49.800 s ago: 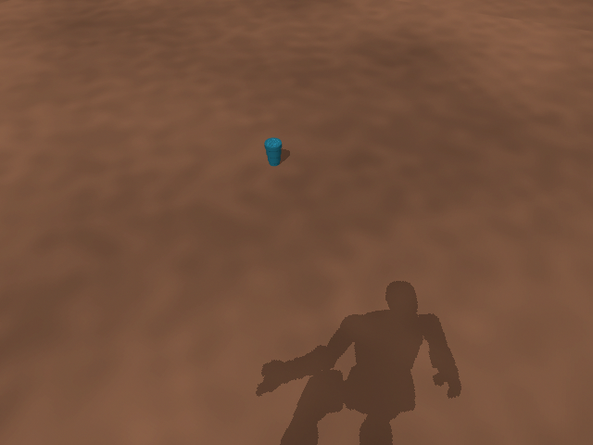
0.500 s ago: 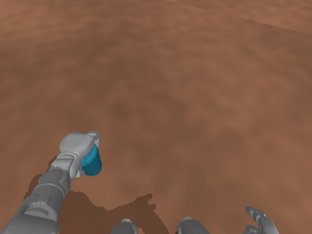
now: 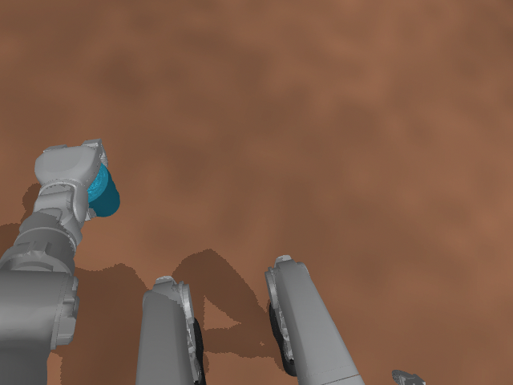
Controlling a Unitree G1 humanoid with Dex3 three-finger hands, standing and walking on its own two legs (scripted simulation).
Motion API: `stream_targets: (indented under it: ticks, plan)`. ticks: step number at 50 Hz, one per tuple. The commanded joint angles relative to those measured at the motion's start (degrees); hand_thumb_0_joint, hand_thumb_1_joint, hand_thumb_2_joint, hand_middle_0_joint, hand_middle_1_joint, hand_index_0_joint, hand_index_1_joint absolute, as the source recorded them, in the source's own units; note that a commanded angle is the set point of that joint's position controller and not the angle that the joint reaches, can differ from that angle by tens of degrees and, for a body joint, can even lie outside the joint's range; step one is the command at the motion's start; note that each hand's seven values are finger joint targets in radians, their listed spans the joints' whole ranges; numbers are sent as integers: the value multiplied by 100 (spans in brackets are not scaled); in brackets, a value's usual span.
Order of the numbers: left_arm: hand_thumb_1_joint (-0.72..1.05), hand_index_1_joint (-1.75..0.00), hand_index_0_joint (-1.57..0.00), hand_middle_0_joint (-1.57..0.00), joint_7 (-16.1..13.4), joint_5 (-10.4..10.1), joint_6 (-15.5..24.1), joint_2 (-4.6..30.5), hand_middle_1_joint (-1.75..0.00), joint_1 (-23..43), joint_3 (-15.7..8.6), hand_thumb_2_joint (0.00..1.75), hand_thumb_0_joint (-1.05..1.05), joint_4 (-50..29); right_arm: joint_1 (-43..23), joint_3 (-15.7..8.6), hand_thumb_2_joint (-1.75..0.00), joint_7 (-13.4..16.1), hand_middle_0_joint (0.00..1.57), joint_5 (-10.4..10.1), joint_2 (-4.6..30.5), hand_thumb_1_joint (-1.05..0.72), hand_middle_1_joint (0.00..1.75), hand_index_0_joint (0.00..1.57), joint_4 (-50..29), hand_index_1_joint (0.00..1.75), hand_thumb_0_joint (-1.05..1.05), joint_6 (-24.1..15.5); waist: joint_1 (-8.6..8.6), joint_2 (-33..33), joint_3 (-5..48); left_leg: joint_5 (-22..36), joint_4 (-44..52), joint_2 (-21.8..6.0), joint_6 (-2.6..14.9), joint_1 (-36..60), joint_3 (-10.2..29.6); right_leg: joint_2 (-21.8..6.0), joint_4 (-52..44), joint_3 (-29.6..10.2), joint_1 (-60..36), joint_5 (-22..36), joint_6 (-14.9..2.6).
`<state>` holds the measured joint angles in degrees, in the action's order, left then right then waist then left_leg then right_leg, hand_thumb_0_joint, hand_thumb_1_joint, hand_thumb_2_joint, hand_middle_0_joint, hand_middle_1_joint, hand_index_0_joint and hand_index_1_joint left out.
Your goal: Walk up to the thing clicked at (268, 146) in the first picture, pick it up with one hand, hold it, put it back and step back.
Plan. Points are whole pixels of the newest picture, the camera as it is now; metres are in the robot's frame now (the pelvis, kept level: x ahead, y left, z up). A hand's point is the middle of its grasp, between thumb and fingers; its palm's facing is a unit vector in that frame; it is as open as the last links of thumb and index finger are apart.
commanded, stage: crouch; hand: left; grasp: from above
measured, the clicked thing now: (93, 192) +0.47 +0.23 -0.17
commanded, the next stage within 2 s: lower in 1.16 s
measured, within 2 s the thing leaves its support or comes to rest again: rests again in 1.94 s
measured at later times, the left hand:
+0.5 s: hand (106, 194) +0.50 +0.24 -0.26, palm faces -0.43 -0.03 -0.90, open 11.1 cm
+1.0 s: hand (117, 196) +0.51 +0.23 -0.32, palm faces -0.44 -0.03 -0.90, open 11.1 cm
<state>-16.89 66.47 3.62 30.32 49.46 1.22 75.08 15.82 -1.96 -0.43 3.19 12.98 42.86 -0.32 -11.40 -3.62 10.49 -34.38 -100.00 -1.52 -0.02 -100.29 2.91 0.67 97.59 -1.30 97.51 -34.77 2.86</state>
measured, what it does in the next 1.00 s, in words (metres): lowers itself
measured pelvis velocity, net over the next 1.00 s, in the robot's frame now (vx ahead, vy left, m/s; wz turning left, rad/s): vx -0.01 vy -0.01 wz -0.07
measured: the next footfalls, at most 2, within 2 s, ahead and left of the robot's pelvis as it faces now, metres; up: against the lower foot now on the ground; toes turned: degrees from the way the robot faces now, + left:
none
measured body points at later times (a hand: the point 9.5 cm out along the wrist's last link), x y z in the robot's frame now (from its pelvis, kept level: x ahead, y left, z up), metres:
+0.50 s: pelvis +0.00 -0.01 -0.11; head +0.24 +0.04 +0.27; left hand +0.52 +0.24 -0.21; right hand +0.04 -0.29 -0.22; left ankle +0.07 +0.12 -0.49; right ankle +0.08 -0.15 -0.49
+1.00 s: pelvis -0.01 -0.01 -0.17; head +0.24 +0.04 +0.20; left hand +0.53 +0.23 -0.27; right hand -0.02 -0.28 -0.27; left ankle +0.07 +0.12 -0.49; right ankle +0.08 -0.15 -0.49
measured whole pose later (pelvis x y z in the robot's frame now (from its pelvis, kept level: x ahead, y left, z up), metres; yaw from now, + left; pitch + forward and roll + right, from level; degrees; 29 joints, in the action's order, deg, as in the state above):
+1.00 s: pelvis -0.01 -0.01 -0.17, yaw -4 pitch +35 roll -8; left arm -17.3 72.1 8.6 44.9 63.4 -4.0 84.1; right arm 11.8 5.1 -7.6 7.4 14.9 40.8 -0.7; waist -17.5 0.1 2.0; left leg -38.3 -132.5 -0.5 -1.7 -129.9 8.7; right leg 2.6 128.2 2.0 125.4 -38.7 3.5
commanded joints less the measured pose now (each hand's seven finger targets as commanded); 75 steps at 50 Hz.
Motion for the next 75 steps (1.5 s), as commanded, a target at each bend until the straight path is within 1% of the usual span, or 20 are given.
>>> stream_targets:
  ticks: [1,4,8,10,14,16,19,22,27,31,37,39,45,50,55,60,63,64,69,75]
  plan:
    - [42,-125,-75,-68,-226,132,194,1578,-132,2255,-345,115,0,-834,776,-322,-90,13,20,29,1304,-91,30,20,-368,30,0,-185,-65,-622,3366,313,879,108,68,2107,155,82,-617,558,-761,510,-514]
    - [42,-123,-77,-70,-320,265,339,1963,-130,2684,-511,115,0,-1125,817,-285,-90,-50,20,82,1315,-91,30,20,-338,30,0,-219,-61,-864,3992,629,407,123,95,2084,15,121,-345,553,-748,759,-507]
    - [43,-127,-77,-71,-469,364,371,1888,-133,2718,-570,122,0,-899,910,-247,-90,-167,20,178,1360,-91,30,20,-215,30,0,-263,-171,-1120,3894,835,92,112,63,2047,47,70,14,617,-250,877,-504]
    - [36,-126,-73,-68,-529,457,352,2095,-131,2908,-644,122,0,-1006,896,-244,-91,-199,20,194,1377,-92,30,20,-178,30,0,-243,-97,-1401,4106,937,-60,111,67,2139,-16,105,128,629,-132,925,-524]
    - [38,-126,-76,-71,-541,436,280,1993,-130,3120,-576,125,0,-979,958,-219,-91,-310,20,254,1378,-92,30,20,-147,30,0,-245,-268,-1408,4202,1260,-490,94,104,1920,-78,115,375,643,-188,1282,-488]
    - [38,-125,-75,-71,-513,395,263,2081,-130,3120,-582,125,0,-967,920,-222,-91,-350,20,255,1376,-92,30,20,-148,30,0,-232,-223,-1333,4213,1279,-636,73,123,1736,-96,151,465,648,-222,1345,-474]
    - [39,-128,-75,-71,-445,373,226,2028,-133,3142,-551,128,0,-731,957,-194,-91,-387,20,293,1395,-92,30,20,-132,30,0,-218,-371,-1230,4000,1296,-845,74,138,1469,-86,138,590,656,-133,1406,-440]
    - [41,-127,-77,-72,-360,391,224,2168,-132,3005,-570,125,0,-516,892,-171,-91,-435,20,293,1427,-92,30,20,-126,30,0,-195,-305,-1286,3685,1183,-916,65,113,1261,-63,160,777,716,100,1250,-470]
    - [39,-128,-74,-69,-199,380,298,2163,-133,3167,-504,125,0,-538,873,-132,-91,-535,20,311,1503,-92,30,20,-188,30,0,-132,-390,-1414,3626,1245,-1166,55,94,1140,-26,180,1069,770,368,1270,-475]
    - [39,-130,-74,-69,-220,378,382,2517,-135,3306,-647,127,0,-507,846,-61,-91,-572,20,326,1504,-92,30,20,-229,30,0,-91,-401,-1314,3564,1002,-1388,85,134,622,-99,199,1193,742,213,1224,-448]
    - [41,-128,-76,-70,-254,462,470,2693,-134,3505,-679,121,0,-435,908,71,-91,-612,20,371,1554,-92,30,20,-236,30,0,-65,-524,-1422,3571,874,-1606,79,127,525,-78,231,1411,823,341,1134,-441]
    - [41,-128,-76,-70,-289,486,486,2917,-133,3583,-753,122,0,-440,903,115,-91,-615,20,376,1581,-92,30,20,-219,30,0,-54,-475,-1443,3604,880,-1692,78,131,436,-93,236,1490,830,325,1156,-442]
    - [42,-128,-76,-71,-305,514,477,2891,-133,3694,-655,124,0,-197,812,241,-90,-629,20,407,1627,-92,30,20,-257,30,0,-47,-617,-1755,3322,608,-1792,67,90,357,-22,270,1732,960,789,904,-487]
    - [41,-129,-75,-70,-305,493,470,3022,-133,3773,-626,126,0,-48,757,320,-90,-615,20,402,1645,-92,30,20,-266,30,0,-57,-659,-1581,3207,324,-1919,88,127,-50,-27,308,1802,991,849,693,-479]
    - [40,-128,-75,-71,-288,525,450,3110,-132,3763,-586,126,0,28,761,402,-90,-596,20,391,1690,-92,30,20,-244,30,0,-47,-632,-1604,3162,419,-2044,94,122,-114,-17,317,1920,1026,909,799,-483]
    - [44,-131,-77,-73,-221,487,427,3014,-135,3774,-529,130,0,51,828,455,-90,-606,20,404,1748,-92,30,20,-242,30,0,-42,-757,-1609,3069,536,-2104,85,113,-189,43,307,2032,1104,981,912,-462]
    - [46,-131,-79,-75,-172,453,409,3002,-135,3704,-466,130,0,24,822,479,-91,-614,20,405,1742,-92,30,20,-259,30,0,-19,-740,-1650,3178,705,-2228,75,119,-131,24,334,2075,1085,854,1086,-452]
    - [40,-129,-76,-74,-166,459,424,3087,-132,3793,-492,129,0,-160,806,473,-90,-611,20,395,1752,-92,30,20,-261,30,0,-13,-697,-1659,3289,745,-2243,75,118,-128,31,341,2098,1087,819,1122,-452]
    - [39,-129,-76,-72,-158,406,421,2961,-133,3701,-420,127,0,274,776,572,-90,-625,20,430,1767,-92,30,20,-301,30,0,-16,-884,-1505,2796,639,-2344,69,131,-428,94,347,2189,1158,1028,1034,-443]
    - [41,-128,-77,-73,-233,547,579,3345,-133,3807,-542,124,0,154,721,658,-90,-637,20,491,1837,-92,30,20,-328,30,0,-55,-846,-1816,2788,625,-2502,74,91,-397,83,357,2320,1181,1093,978,-462]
